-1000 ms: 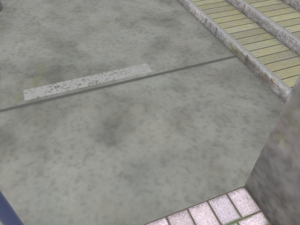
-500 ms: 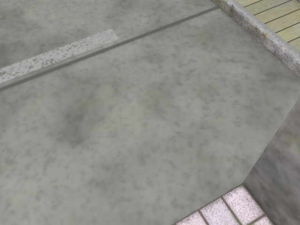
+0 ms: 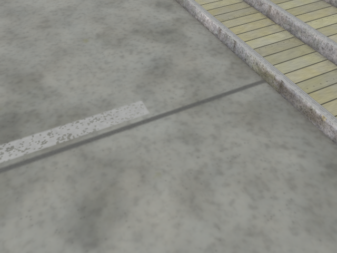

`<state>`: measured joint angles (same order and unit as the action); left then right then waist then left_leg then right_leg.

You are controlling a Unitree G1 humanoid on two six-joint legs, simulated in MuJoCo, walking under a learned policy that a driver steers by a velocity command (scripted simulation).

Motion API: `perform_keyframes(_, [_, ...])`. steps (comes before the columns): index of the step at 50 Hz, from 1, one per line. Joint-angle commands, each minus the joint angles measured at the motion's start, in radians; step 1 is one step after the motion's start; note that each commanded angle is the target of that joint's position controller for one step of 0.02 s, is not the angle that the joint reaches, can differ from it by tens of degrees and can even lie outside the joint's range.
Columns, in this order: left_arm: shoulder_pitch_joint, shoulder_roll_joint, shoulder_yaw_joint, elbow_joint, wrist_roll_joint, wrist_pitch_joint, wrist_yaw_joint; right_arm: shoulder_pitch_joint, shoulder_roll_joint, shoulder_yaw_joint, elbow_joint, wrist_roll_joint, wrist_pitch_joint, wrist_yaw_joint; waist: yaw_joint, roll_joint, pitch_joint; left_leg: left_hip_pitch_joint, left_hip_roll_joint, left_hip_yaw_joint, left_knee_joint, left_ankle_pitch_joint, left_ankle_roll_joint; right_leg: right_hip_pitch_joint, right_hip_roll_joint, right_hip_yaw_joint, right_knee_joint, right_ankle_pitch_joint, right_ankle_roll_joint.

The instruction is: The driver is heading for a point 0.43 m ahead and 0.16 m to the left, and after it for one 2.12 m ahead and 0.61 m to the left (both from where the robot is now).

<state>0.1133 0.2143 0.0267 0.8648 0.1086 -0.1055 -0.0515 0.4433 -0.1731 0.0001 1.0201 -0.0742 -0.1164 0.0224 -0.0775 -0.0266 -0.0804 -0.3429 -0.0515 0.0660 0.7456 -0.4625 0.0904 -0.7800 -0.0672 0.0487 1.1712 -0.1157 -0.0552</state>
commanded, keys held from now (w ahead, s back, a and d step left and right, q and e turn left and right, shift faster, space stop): w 0.12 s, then w+q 0.80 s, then w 0.08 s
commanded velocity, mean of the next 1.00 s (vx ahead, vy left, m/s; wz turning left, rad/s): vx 0.50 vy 0.00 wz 0.38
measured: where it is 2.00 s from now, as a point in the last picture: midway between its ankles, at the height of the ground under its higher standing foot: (91, 164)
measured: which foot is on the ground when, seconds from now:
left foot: down 0.00-0.28, up 0.30-0.76, down 0.78-1.00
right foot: up 0.00-0.24, down 0.26-0.76, up 0.78-1.00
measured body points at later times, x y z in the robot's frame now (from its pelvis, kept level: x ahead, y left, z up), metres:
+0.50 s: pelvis +0.29 -0.07 -0.11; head +0.29 -0.07 +0.34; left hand +0.26 +0.19 -0.26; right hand +0.39 -0.33 -0.24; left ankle +0.31 +0.09 -0.71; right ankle +0.28 -0.17 -0.84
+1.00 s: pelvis +0.55 +0.08 -0.09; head +0.58 +0.10 +0.35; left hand +0.59 +0.39 -0.21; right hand +0.72 -0.13 -0.21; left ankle +0.54 +0.13 -0.84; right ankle +0.70 -0.07 -0.76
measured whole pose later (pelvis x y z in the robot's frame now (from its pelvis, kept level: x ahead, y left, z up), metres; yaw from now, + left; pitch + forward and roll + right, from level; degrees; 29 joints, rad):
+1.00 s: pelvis +0.55 +0.08 -0.09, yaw +25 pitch +2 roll -1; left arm 0.09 0.26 0.08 0.84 0.01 -0.10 0.01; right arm 0.32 -0.22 -0.07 0.78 0.02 -0.06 0.01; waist -0.03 0.00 0.02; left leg -0.23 -0.11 -0.05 0.36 -0.17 0.12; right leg -0.66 -0.10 0.07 1.01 -0.20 0.01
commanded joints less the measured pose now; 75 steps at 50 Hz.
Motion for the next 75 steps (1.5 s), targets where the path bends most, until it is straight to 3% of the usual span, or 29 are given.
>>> perform_keyframes(1, [0.178,0.007,-0.013,0.009,0.012,0.001,-0.010,-0.098,-0.081,0.013,-0.055,-0.019,-0.029,-0.006,0.130,0.081,0.087,-0.403,0.173,-0.182,-0.274,0.180,0.163,0.352,0.011,-0.109,0.016,0.142,0.033])
perform_keyframes(3, [-0.115,0.045,-0.015,-0.087,0.022,-0.001,-0.021,0.056,-0.047,0.026,-0.003,0.012,-0.041,-0.038,-0.034,0.070,0.124,0.116,0.231,-0.290,-0.139,0.061,0.158,-0.128,-0.066,0.009,-0.329,0.372,0.048])
perform_keyframes(5, [-0.248,-0.002,-0.049,-0.124,-0.020,0.005,-0.015,0.232,-0.061,0.022,0.073,0.002,-0.033,-0.048,-0.131,0.057,0.154,0.292,0.261,-0.362,-0.027,0.041,0.173,-0.227,-0.080,0.029,-0.596,0.379,0.056])
perform_keyframes(9, [-0.224,0.039,-0.062,-0.117,-0.039,0.027,-0.025,0.120,-0.158,0.003,0.046,-0.024,0.000,0.034,-0.068,0.081,0.227,-0.220,0.238,-0.354,-0.116,-0.111,0.177,0.388,-0.011,-0.075,-0.584,0.464,0.066])
perform_keyframes(10, [-0.266,0.149,0.006,-0.144,-0.245,0.011,-0.017,0.051,-0.174,-0.051,0.007,0.124,0.028,-0.023,-0.044,0.047,0.249,-0.155,0.206,-0.313,-0.104,0.058,0.098,0.395,0.051,-0.075,-0.707,0.328,0.060])
perform_keyframes(11, [-0.182,0.153,0.008,-0.110,-0.248,0.004,-0.003,0.061,-0.169,-0.048,0.016,0.124,0.042,-0.036,-0.009,0.057,0.231,-0.097,0.180,-0.291,0.021,0.126,0.069,0.477,0.038,-0.057,-0.764,0.326,0.050])
perform_keyframes(13, [0.167,0.171,0.041,0.005,-0.166,-0.003,0.009,0.080,-0.096,-0.051,0.036,0.105,0.044,-0.040,0.150,0.081,0.080,-0.154,0.103,-0.221,0.434,0.192,0.013,0.841,-0.040,-0.026,-0.724,0.481,0.001])
perform_keyframes(14, [0.364,0.200,0.059,0.091,-0.125,0.007,0.010,0.177,-0.004,-0.046,0.048,0.112,0.030,-0.037,0.179,-0.057,-0.088,-0.420,0.027,-0.218,0.789,-0.290,-0.032,1.191,-0.161,0.055,-0.471,0.773,-0.033])
perform_keyframes(15, [0.463,0.234,0.067,0.107,-0.121,0.026,0.009,0.281,-0.021,-0.047,0.019,0.156,0.012,-0.037,0.185,-0.208,-0.292,-0.510,0.070,-0.278,1.082,-0.352,-0.056,1.312,-0.340,0.264,-0.414,0.681,-0.125])
perform_keyframes(16, [0.471,0.286,0.091,0.138,-0.149,0.038,0.006,0.210,-0.049,-0.054,-0.061,0.185,-0.004,-0.052,0.187,-0.288,-0.346,-0.616,0.066,-0.260,1.161,-0.189,-0.060,1.230,-0.456,0.579,-0.686,0.008,-0.223])
perform_keyframes(18, [0.230,0.145,0.059,0.098,-0.124,0.048,0.034,-0.045,-0.074,-0.065,-0.149,0.161,0.024,-0.099,0.141,-0.089,-0.027,-0.690,0.111,-0.145,1.062,0.150,-0.056,0.855,-0.363,0.430,-0.892,-0.280,-0.180])
perform_keyframes(20, [0.112,0.066,0.040,0.098,-0.111,0.027,0.050,-0.029,-0.035,-0.067,-0.159,0.115,0.054,-0.103,0.055,-0.025,0.045,-0.600,0.163,-0.225,0.992,0.284,-0.043,0.604,-0.333,0.351,-0.864,-0.130,-0.128])
perform_keyframes(22, [0.059,0.041,0.027,0.101,-0.090,0.027,0.056,-0.014,-0.025,-0.080,-0.172,0.132,0.077,-0.104,-0.001,-0.042,0.115,-0.497,0.179,-0.233,0.755,0.275,-0.062,0.425,-0.266,0.160,-0.919,-0.084,-0.096])
perform_keyframes(28, [0.176,0.106,0.060,0.109,-0.101,0.016,0.101,-0.261,-0.055,-0.071,-0.258,0.095,0.085,-0.049,0.054,-0.008,0.128,-0.527,0.165,-0.201,0.290,0.525,-0.066,0.585,-0.222,-0.047,-0.909,0.089,-0.087])
perform_keyframes(35, [0.232,0.206,0.078,0.105,-0.128,0.034,0.099,-0.492,-0.082,-0.064,-0.399,0.118,0.082,0.007,0.105,-0.029,0.209,-0.376,0.126,-0.039,-0.010,0.359,0.009,0.749,-0.260,-0.208,-0.891,0.367,-0.039])
perform_keyframes(38, [0.219,0.242,0.086,0.098,-0.130,0.049,0.089,-0.202,-0.198,-0.124,-0.347,0.104,0.088,0.015,-0.055,-0.046,-0.006,0.098,-0.005,0.053,-0.086,0.316,0.095,0.722,-0.209,-0.301,-0.463,0.759,0.003])
perform_keyframes(39, [0.228,0.213,0.077,0.076,-0.105,0.040,0.083,-0.049,-0.306,-0.167,-0.307,0.111,0.097,-0.009,-0.107,0.086,-0.093,0.401,0.096,-0.159,-0.130,0.391,0.163,0.469,-0.142,-0.321,-0.125,0.472,0.054])
perform_keyframes(40, [0.333,0.050,0.023,0.023,-0.079,-0.008,0.048,-0.061,-0.408,-0.167,-0.296,0.116,0.092,-0.006,0.030,0.342,-0.248,0.760,0.315,-0.700,-0.271,0.241,0.337,0.055,0.047,-0.138,0.236,-0.451,0.108])
perform_keyframes(41, [0.194,0.127,0.035,-0.007,-0.125,-0.059,0.034,0.045,-0.327,-0.143,-0.324,0.093,0.090,-0.011,-0.072,0.240,-0.362,0.828,0.377,-0.918,-0.460,0.065,0.346,-0.071,0.073,0.034,0.305,-0.458,0.084])
perform_keyframes(42, [0.068,0.161,0.048,-0.029,-0.165,-0.067,0.038,0.013,-0.271,-0.128,-0.295,0.085,0.074,-0.011,-0.074,0.176,-0.194,0.758,0.353,-0.790,-0.469,0.166,0.284,-0.179,0.040,0.020,0.273,-0.367,0.065])
perform_keyframes(44, [0.067,0.144,0.051,-0.002,-0.111,-0.051,0.065,-0.188,-0.201,-0.109,-0.335,0.101,0.048,-0.010,0.030,0.050,-0.031,0.390,0.277,-0.541,-0.447,0.442,0.215,-0.041,-0.042,0.030,0.066,-0.233,0.047])
perform_keyframes(47, [0.090,0.116,0.065,-0.029,-0.105,0.002,0.063,-0.219,-0.174,-0.101,-0.344,0.089,0.037,-0.003,0.106,0.028,-0.014,0.216,0.227,-0.433,-0.498,0.583,0.192,0.116,-0.056,0.035,-0.078,-0.140,0.054])
perform_keyframes(60, [-0.284,0.127,0.047,-0.166,-0.120,-0.020,0.022,-0.001,-0.191,-0.119,-0.201,0.090,0.024,-0.045,-0.006,0.100,0.174,0.320,0.232,-0.334,-0.517,0.537,0.093,0.163,0.038,-0.014,-0.729,0.288,-0.006])
perform_keyframes(64, [-0.072,0.175,0.072,-0.117,-0.111,-0.033,0.025,-0.044,-0.206,-0.123,-0.212,0.083,0.043,-0.045,0.101,0.130,-0.008,0.410,0.186,-0.285,-0.215,1.119,0.061,0.461,0.100,-0.090,-0.735,0.141,-0.089])
perform_keyframes(65, [0.121,0.207,0.083,-0.080,-0.100,-0.030,0.033,-0.097,-0.188,-0.110,-0.236,0.073,0.039,-0.037,0.194,0.101,-0.148,0.217,0.140,-0.262,0.019,1.014,0.031,0.793,-0.013,0.022,-0.656,0.289,-0.157])
perform_keyframes(66, [0.297,0.287,0.107,-0.046,-0.094,-0.018,0.035,0.056,-0.104,-0.077,-0.217,0.090,0.027,-0.022,0.204,-0.143,-0.346,-0.191,-0.011,-0.203,0.479,0.499,-0.071,1.251,-0.266,0.419,-0.662,0.159,-0.352])
perform_keyframes(67, [0.332,0.220,0.088,-0.009,-0.120,-0.004,0.031,0.086,-0.126,-0.071,-0.195,0.099,0.016,-0.013,0.202,-0.212,-0.394,-0.334,-0.047,-0.258,0.611,-0.105,-0.065,1.284,-0.342,0.669,-0.811,-0.055,-0.359])
perform_keyframes(70, [0.086,0.133,0.050,-0.054,-0.112,0.014,0.044,-0.193,-0.201,-0.092,-0.285,0.091,0.011,-0.020,0.142,0.021,0.025,-0.418,0.117,-0.168,0.541,0.102,-0.054,0.775,-0.235,0.399,-0.951,-0.196,-0.233])
perform_keyframes(75, [0.075,0.155,0.050,-0.034,-0.110,-0.008,0.031,-0.185,-0.130,-0.083,-0.294,0.080,0.033,-0.039,0.070,-0.034,0.069,-0.316,0.186,-0.124,0.288,0.236,-0.076,0.562,-0.134,0.163,-1.036,0.108,-0.209])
